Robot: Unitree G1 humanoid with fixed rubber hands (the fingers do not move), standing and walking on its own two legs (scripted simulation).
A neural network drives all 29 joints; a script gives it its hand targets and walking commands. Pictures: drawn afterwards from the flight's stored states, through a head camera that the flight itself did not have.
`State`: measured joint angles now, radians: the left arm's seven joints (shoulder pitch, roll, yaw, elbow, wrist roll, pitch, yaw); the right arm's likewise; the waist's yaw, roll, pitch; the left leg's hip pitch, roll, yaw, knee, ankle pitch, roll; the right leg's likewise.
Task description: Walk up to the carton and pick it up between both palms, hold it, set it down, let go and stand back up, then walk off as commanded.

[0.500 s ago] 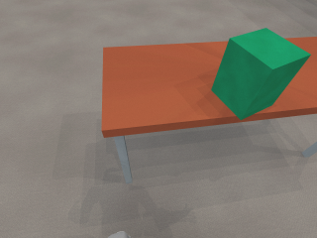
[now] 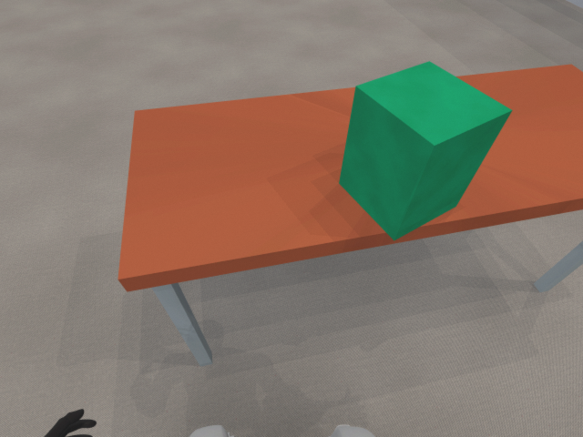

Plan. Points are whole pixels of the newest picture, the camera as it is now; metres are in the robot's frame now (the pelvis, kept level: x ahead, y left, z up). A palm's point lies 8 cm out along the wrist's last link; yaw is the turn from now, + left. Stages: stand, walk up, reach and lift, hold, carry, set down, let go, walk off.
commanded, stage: walk up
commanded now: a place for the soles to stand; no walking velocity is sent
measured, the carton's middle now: (411, 152) +0.61 -0.22 +0.02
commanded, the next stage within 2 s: none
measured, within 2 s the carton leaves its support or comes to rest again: neither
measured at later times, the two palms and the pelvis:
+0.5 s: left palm (93, 398) +0.19 +0.30 -0.11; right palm out of the picture +0.08 -0.37 -0.03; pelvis +0.08 -0.01 +0.01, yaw +0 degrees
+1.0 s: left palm (145, 381) +0.20 +0.22 -0.06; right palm out of the picture +0.15 -0.46 -0.08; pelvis +0.12 -0.12 +0.01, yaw -1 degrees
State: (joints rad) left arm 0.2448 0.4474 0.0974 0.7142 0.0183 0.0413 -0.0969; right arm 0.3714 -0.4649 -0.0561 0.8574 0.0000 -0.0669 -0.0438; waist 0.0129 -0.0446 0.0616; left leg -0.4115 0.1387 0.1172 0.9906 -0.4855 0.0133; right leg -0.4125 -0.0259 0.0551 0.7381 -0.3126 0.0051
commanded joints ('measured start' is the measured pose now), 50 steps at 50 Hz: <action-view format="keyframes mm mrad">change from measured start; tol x32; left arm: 1 -7 226 80 -70 26 -39 35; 50 90 192 53 -98 46 -23 42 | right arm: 1 64 -220 -50 -11 -1 -18 -13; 50 56 -179 -37 -11 -17 -25 -41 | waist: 1 32 -177 61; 33 -18 283 -116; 37 95 -331 -34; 50 96 -183 -52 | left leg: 1 -306 -24 -88 103 112 27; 13 162 -154 87 -518 342 2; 16 571 301 -547 -574 493 182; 19 195 360 -627 -714 -43 258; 32 218 227 -293 -467 527 206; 38 -406 -153 -127 215 -85 34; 50 -313 -121 -53 -121 70 -3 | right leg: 1 184 -135 296 -476 -257 -145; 12 303 -109 124 -155 415 -266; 16 -375 61 -37 319 -249 -53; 19 -315 -52 67 422 -218 -22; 35 275 -28 -40 -264 25 -7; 39 135 -289 444 -620 -637 -87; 50 407 -170 152 -309 204 -225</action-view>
